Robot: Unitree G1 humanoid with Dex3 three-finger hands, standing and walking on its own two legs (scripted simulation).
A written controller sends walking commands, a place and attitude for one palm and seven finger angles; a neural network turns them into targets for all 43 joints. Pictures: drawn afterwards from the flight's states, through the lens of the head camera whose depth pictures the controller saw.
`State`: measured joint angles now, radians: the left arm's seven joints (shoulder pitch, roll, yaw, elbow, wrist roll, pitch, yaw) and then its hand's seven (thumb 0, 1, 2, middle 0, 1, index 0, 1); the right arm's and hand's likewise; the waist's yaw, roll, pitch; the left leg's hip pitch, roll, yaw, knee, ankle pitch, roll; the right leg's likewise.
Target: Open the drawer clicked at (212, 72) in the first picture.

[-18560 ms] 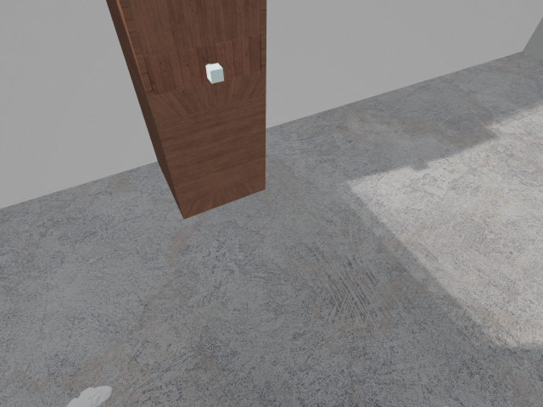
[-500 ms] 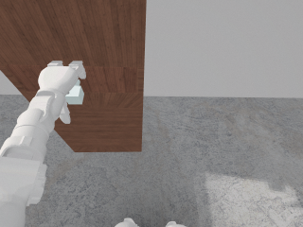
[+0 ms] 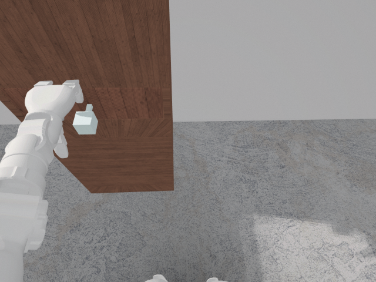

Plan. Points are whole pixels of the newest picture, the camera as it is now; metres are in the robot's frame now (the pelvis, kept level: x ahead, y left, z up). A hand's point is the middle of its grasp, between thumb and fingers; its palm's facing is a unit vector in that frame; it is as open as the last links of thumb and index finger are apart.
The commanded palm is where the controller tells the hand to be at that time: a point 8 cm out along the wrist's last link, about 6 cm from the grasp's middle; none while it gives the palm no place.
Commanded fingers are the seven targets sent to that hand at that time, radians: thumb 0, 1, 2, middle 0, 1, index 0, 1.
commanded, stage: move the hooked fingers above the handle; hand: left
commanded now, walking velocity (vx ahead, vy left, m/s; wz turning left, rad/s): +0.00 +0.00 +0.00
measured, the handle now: (87, 116) +0.53 +0.25 -0.03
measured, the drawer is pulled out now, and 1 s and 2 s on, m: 0.00 0.00 0.00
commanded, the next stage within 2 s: lower the fingers behind the handle in 1.90 s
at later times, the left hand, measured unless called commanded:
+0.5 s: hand (58, 113) +0.48 +0.28 +0.05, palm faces -0.11 +0.00 -0.99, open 13.5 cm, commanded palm +0.47 +0.26 +0.10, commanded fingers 0.00 -0.50 0.30 -0.30 -1.20 -0.30 -1.20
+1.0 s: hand (92, 109) +0.49 +0.21 +0.04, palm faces +0.05 +0.00 -1.00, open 13.2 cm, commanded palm +0.48 +0.26 +0.10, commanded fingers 0.00 -0.50 0.30 -0.30 -1.20 -0.30 -1.20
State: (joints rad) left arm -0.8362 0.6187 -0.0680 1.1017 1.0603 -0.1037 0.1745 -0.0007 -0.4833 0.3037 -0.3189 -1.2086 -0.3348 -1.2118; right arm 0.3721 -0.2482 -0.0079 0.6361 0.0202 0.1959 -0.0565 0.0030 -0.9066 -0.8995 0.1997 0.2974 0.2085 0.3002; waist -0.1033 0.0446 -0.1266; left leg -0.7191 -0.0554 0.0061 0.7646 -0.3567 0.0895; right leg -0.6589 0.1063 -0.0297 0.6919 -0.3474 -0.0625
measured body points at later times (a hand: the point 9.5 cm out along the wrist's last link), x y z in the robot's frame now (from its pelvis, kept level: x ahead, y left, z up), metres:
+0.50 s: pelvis +0.00 +0.00 +0.00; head +0.09 +0.00 +0.44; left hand +0.48 +0.28 +0.10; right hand +0.02 -0.26 -0.13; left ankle -0.01 +0.06 -0.71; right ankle -0.02 -0.09 -0.71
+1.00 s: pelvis -0.01 +0.01 -0.01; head +0.09 +0.01 +0.43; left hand +0.49 +0.21 +0.09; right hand +0.02 -0.26 -0.15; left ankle -0.01 +0.06 -0.71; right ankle -0.02 -0.09 -0.71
